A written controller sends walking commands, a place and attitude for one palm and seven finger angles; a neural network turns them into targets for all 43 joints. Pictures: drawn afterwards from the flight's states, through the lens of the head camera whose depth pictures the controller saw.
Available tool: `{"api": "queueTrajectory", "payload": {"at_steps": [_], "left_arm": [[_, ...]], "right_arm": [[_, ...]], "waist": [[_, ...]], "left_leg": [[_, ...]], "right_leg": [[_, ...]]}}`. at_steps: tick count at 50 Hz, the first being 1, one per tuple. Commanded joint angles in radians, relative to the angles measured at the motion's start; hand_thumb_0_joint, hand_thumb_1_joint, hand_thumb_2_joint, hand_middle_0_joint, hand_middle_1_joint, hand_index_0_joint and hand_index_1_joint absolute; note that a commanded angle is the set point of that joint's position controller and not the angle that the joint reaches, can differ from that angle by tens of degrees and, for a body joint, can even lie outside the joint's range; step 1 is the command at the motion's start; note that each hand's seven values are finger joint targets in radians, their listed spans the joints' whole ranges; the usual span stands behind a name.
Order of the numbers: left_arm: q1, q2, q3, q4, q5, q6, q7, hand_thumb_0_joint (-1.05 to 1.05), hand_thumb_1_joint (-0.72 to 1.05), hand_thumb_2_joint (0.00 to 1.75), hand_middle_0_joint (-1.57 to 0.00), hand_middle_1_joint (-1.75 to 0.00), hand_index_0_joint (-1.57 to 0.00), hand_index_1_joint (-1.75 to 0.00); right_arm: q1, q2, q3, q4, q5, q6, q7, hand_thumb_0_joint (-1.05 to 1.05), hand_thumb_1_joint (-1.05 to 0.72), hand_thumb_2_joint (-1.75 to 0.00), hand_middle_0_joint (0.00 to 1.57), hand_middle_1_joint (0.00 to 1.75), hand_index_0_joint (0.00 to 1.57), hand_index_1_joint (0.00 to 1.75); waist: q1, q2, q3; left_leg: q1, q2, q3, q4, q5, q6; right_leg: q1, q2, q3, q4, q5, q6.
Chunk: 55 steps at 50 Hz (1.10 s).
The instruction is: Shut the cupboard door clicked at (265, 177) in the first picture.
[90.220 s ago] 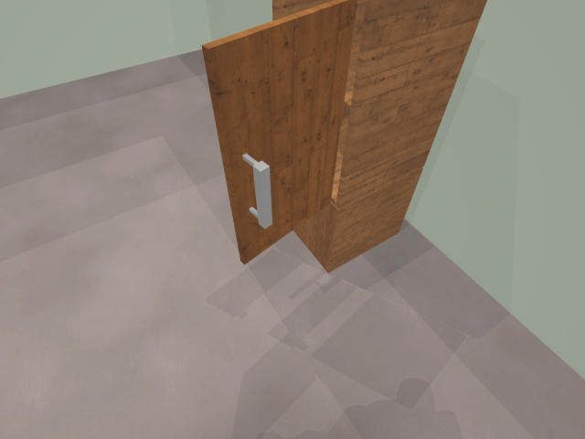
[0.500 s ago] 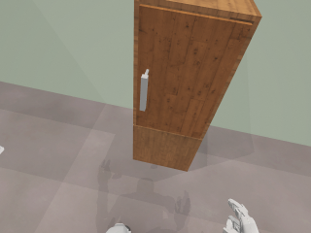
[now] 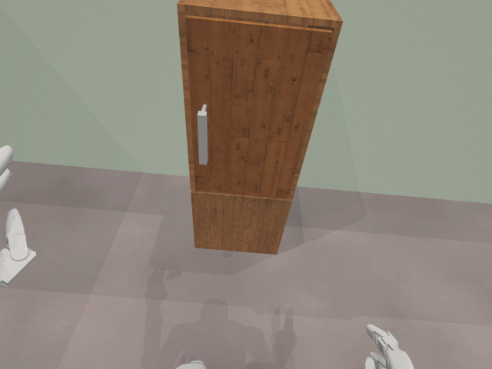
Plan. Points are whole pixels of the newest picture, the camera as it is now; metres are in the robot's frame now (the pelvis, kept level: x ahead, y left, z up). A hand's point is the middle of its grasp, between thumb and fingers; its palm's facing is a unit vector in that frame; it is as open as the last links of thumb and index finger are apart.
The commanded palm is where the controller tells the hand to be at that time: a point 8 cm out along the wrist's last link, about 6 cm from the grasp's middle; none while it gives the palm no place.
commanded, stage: stop stepping back and stand still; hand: left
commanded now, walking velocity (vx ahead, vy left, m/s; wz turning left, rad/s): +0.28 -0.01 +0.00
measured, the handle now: (203, 135) +0.76 +0.19 -0.06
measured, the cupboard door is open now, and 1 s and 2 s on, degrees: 0 0 0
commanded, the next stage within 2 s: let the arm hang, fingers relaxed in 0.52 s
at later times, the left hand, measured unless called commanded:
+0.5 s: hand (42, 250) +0.19 +0.26 +0.18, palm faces +0.42 -0.78 -0.47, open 7.4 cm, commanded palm +0.14 +0.30 +0.18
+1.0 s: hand out of the picture +0.02 +0.20 -0.17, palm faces -0.02 -0.98 -0.18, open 7.1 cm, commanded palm none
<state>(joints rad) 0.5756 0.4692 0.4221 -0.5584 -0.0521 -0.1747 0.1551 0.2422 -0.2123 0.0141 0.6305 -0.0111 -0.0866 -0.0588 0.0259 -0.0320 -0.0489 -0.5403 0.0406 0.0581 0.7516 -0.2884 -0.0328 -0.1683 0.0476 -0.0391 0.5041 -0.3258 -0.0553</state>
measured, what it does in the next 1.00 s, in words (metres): steps on the spot: left foot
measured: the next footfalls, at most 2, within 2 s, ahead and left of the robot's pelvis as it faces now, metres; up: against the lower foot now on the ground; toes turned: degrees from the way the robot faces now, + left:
left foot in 0.10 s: +0.08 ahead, +0.13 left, +0.00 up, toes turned +0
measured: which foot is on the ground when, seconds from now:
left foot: up 0.00-0.08, down 0.10-1.00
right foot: down 0.00-1.00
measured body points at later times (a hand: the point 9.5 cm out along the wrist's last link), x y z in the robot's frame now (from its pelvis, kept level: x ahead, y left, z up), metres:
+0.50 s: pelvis -0.01 +0.00 +0.00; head -0.03 +0.00 +0.45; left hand +0.16 +0.30 +0.20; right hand +0.09 -0.24 -0.10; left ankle +0.03 +0.13 -0.72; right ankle -0.04 -0.08 -0.73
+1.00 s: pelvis -0.02 +0.01 +0.01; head +0.00 +0.04 +0.45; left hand +0.02 +0.25 -0.16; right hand +0.05 -0.25 -0.12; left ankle +0.04 +0.13 -0.73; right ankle -0.04 -0.08 -0.73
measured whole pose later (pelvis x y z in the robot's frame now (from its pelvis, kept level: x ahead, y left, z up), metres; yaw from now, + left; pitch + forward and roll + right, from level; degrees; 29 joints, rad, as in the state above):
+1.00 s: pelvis -0.02 +0.01 +0.01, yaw -1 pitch -2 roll -1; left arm 0.27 0.22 0.00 0.98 0.02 0.03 0.01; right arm 0.19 -0.24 0.02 0.98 -0.02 0.03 -0.01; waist 0.00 -0.05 0.06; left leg -0.28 0.02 0.01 0.48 -0.18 0.00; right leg -0.14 0.02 -0.10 0.46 -0.29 -0.04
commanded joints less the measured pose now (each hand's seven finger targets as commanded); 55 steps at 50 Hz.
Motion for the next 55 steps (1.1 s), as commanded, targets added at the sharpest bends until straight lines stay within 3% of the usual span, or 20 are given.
{"api": "queueTrajectory", "payload": {"at_steps": [1, 4, 6, 7, 8, 9, 11, 15, 17, 19, 21, 23, 27, 30, 31, 33, 38, 42, 47, 55], "left_arm": [[-0.233, 0.124, 0.071, -0.043, 0.015, -0.036, 0.048, 0.00, 0.90, 0.90, -0.20, -0.30, -0.20, -0.30], [-0.298, 0.127, 0.051, -0.062, 0.027, -0.052, 0.046, 0.00, 0.90, 0.90, -0.20, -0.30, -0.20, -0.30], [-0.251, 0.134, 0.080, -0.120, 0.023, -0.067, 0.041, 0.00, 0.90, 0.90, -0.20, -0.30, -0.20, -0.30], [-0.197, 0.144, 0.102, -0.130, 0.011, -0.077, 0.035, 0.00, 0.90, 0.90, -0.20, -0.30, -0.20, -0.30], [-0.187, 0.150, 0.116, -0.160, 0.017, -0.078, 0.033, 0.00, 0.90, 0.90, -0.20, -0.30, -0.20, -0.30], [-0.195, 0.180, 0.141, -0.188, 0.019, -0.087, 0.031, 0.00, 0.90, 0.90, -0.20, -0.30, -0.20, -0.30], [-0.108, 0.152, 0.139, -0.190, 0.017, -0.087, 0.030, 0.00, 0.90, 0.90, -0.20, -0.30, -0.20, -0.30], [0.030, 0.134, 0.144, -0.133, 0.014, -0.063, 0.029, 0.00, 0.90, 0.90, -0.20, -0.30, -0.20, -0.30], [0.002, 0.157, 0.171, -0.094, 0.009, -0.059, 0.035, 0.00, 0.90, 0.90, -0.20, -0.30, -0.20, -0.30], [-0.036, 0.169, 0.178, -0.096, 0.003, -0.051, 0.038, 0.00, 0.90, 0.90, -0.20, -0.30, -0.20, -0.30], [-0.041, 0.132, 0.141, -0.059, 0.001, -0.050, 0.047, 0.00, 0.90, 0.90, -0.20, -0.30, -0.20, -0.30], [-0.108, 0.131, 0.126, -0.052, 0.008, -0.062, 0.048, 0.00, 0.90, 0.90, -0.20, -0.30, -0.20, -0.30], [-0.170, 0.115, 0.082, -0.068, 0.011, -0.070, 0.036, 0.00, 0.90, 0.90, -0.20, -0.30, -0.20, -0.30], [-0.177, 0.110, 0.077, -0.089, 0.018, -0.072, 0.026, 0.00, 0.90, 0.90, -0.20, -0.30, -0.20, -0.30], [-0.154, -0.068, -0.310, 0.670, 0.100, 0.090, -0.123, 0.00, 0.90, 0.90, -0.20, -0.30, -0.20, -0.30], [-0.164, -0.125, -0.320, 0.725, 0.080, 0.179, -0.152, 0.00, 0.90, 0.90, -0.20, -0.30, -0.20, -0.30], [-0.315, -0.023, -0.339, 1.011, 0.080, 0.157, -0.157, 0.00, 0.90, 0.90, -0.20, -0.30, -0.20, -0.30], [-0.365, -0.036, -0.373, 1.240, 0.071, 0.168, -0.146, 0.00, 0.90, 0.90, -0.20, -0.30, -0.20, -0.30], [-0.326, -0.103, -0.378, 1.450, 0.068, 0.169, -0.143, 0.00, 0.90, 0.90, -0.20, -0.30, -0.20, -0.30], [-0.287, -0.113, -0.394, 1.624, 0.062, 0.162, -0.140, 0.00, 0.90, 0.90, -0.20, -0.30, -0.20, -0.30]], "right_arm": [[-0.097, -0.114, -0.041, -0.120, 0.008, -0.053, -0.033, 0.00, -0.90, -0.90, 0.20, 0.30, 0.20, 0.30], [-0.094, -0.133, -0.051, -0.112, 0.014, -0.081, -0.050, 0.00, -0.90, -0.90, 0.20, 0.30, 0.20, 0.30], [-0.092, -0.156, -0.054, -0.141, 0.014, -0.096, -0.050, 0.00, -0.90, -0.90, 0.20, 0.30, 0.20, 0.30], [-0.075, -0.129, -0.038, -0.115, 0.008, -0.100, -0.044, 0.00, -0.90, -0.90, 0.20, 0.30, 0.20, 0.30], [-0.083, -0.121, -0.037, -0.125, -0.004, -0.103, -0.042, 0.00, -0.90, -0.90, 0.20, 0.30, 0.20, 0.30], [-0.087, -0.114, -0.040, -0.129, -0.011, -0.111, -0.040, 0.00, -0.90, -0.90, 0.20, 0.30, 0.20, 0.30], [-0.089, -0.107, -0.042, -0.129, -0.015, -0.118, -0.025, 0.00, -0.90, -0.90, 0.20, 0.30, 0.20, 0.30], [-0.067, -0.114, -0.042, -0.140, -0.009, -0.089, -0.017, 0.00, -0.90, -0.90, 0.20, 0.30, 0.20, 0.30], [-0.057, -0.112, -0.046, -0.140, -0.014, -0.065, -0.019, 0.00, -0.90, -0.90, 0.20, 0.30, 0.20, 0.30], [-0.060, -0.111, -0.057, -0.130, -0.008, -0.056, -0.013, 0.00, -0.90, -0.90, 0.20, 0.30, 0.20, 0.30], [-0.053, -0.097, -0.048, -0.120, 0.006, -0.052, -0.007, 0.00, -0.90, -0.90, 0.20, 0.30, 0.20, 0.30], [-0.065, -0.096, -0.038, -0.108, 0.009, -0.057, -0.010, 0.00, -0.90, -0.90, 0.20, 0.30, 0.20, 0.30], [-0.103, -0.117, -0.050, -0.118, 0.019, -0.069, -0.027, 0.00, -0.90, -0.90, 0.20, 0.30, 0.20, 0.30], [-0.106, -0.111, -0.038, -0.125, 0.015, -0.070, -0.028, 0.00, -0.90, -0.90, 0.20, 0.30, 0.20, 0.30], [-0.157, -0.292, -0.092, 0.069, 0.007, -0.091, 0.062, 0.00, -0.90, -0.90, 0.20, 0.30, 0.20, 0.30], [-0.083, -0.220, -0.080, 0.051, 0.004, -0.009, 0.054, 0.00, -0.90, -0.90, 0.20, 0.30, 0.20, 0.30], [-0.106, -0.243, -0.061, 0.077, -0.008, 0.040, 0.053, 0.00, -0.90, -0.90, 0.20, 0.30, 0.20, 0.30], [-0.128, -0.214, -0.039, 0.159, -0.014, 0.070, 0.050, 0.00, -0.90, -0.90, 0.20, 0.30, 0.20, 0.30], [-0.106, -0.154, -0.028, 0.272, -0.014, 0.085, 0.037, 0.00, -0.90, -0.90, 0.20, 0.30, 0.20, 0.30], [-0.020, -0.144, -0.036, 0.401, -0.002, 0.089, 0.027, 0.00, -0.90, -0.90, 0.20, 0.30, 0.20, 0.30]], "waist": [[-0.058, -0.019, 0.109], [-0.059, 0.058, 0.131], [-0.047, 0.176, 0.112], [-0.062, 0.312, 0.056], [-0.061, 0.361, 0.078], [-0.054, 0.308, 0.081], [-0.038, 0.203, 0.025], [-0.051, 0.224, -0.023], [-0.058, 0.127, -0.005], [-0.046, -0.054, -0.015], [-0.047, -0.112, 0.030], [-0.050, -0.073, 0.039], [-0.036, 0.049, 0.018], [-0.038, 0.140, 0.034], [-0.055, 0.114, 0.079], [-0.026, 0.054, -0.023], [-0.031, -0.148, -0.055], [-0.035, 0.065, -0.033], [-0.031, 0.191, 0.022], [-0.036, 0.053, 0.074]], "left_leg": [[0.179, 0.033, -0.071, 0.002, -0.040, 0.026], [0.287, 0.017, -0.057, -0.246, -0.092, 0.053], [0.282, 0.120, -0.226, -0.387, -0.093, 0.100], [0.278, 0.188, -0.383, -0.544, -0.319, 0.106], [0.206, 0.253, -0.496, -0.651, -0.462, 0.131], [0.169, 0.269, -0.521, -0.680, -0.480, 0.146], [0.180, 0.238, -0.350, -0.620, -0.335, 0.140], [0.088, 0.117, -0.139, -0.486, -0.294, 0.063], [0.055, 0.068, -0.090, -0.324, -0.225, 0.049], [0.082, 0.003, -0.042, -0.064, -0.105, 0.029], [0.027, 0.005, -0.062, 0.038, -0.041, 0.023], [0.095, 0.017, -0.067, -0.078, -0.047, 0.029], [0.340, 0.055, -0.090, -0.276, 0.245, 0.059], [0.297, 0.075, -0.136, -0.316, 0.275, 0.068], [0.225, 0.082, -0.134, -0.185, 0.530, 0.073], [0.239, 0.094, -0.124, -0.195, 0.446, 0.082], [0.278, 0.043, -0.137, -0.171, 0.395, 0.066], [0.324, 0.054, -0.153, -0.276, 0.350, 0.062], [0.330, 0.052, -0.154, -0.359, 0.175, 0.057], [0.379, 0.063, -0.143, -0.385, 0.169, 0.062]], "right_leg": [[-0.298, -0.281, 0.241, -0.263, -0.258, -0.096], [-0.281, -0.183, 0.164, -0.147, -0.241, -0.040], [-0.243, -0.059, 0.099, 0.028, -0.088, 0.011], [-0.234, -0.010, 0.011, 0.167, -0.151, 0.045], [-0.220, 0.000, 0.019, 0.283, -0.154, 0.055], [-0.202, -0.013, 0.049, 0.338, -0.143, 0.052], [-0.105, -0.023, 0.019, 0.220, -0.119, 0.046], [0.121, -0.018, -0.028, -0.070, -0.049, 0.024], [0.080, -0.107, 0.102, -0.132, -0.084, -0.029], [-0.050, -0.274, 0.384, -0.273, -0.291, -0.111], [-0.014, -0.332, 0.391, -0.255, -0.045, -0.153], [-0.009, -0.299, 0.273, -0.172, 0.196, -0.118], [-0.094, -0.145, 0.133, -0.095, 0.215, 0.025], [-0.070, -0.100, 0.092, -0.075, 0.218, 0.041], [-0.126, -0.156, 0.028, 0.072, 0.426, 0.032], [-0.092, -0.144, 0.048, 0.072, 0.313, 0.030], [-0.040, -0.201, 0.113, -0.010, 0.431, -0.026], [-0.023, -0.171, 0.110, -0.068, 0.239, -0.006], [-0.005, -0.160, 0.116, -0.184, 0.096, -0.005], [-0.021, -0.165, 0.095, -0.249, 0.082, -0.008]]}}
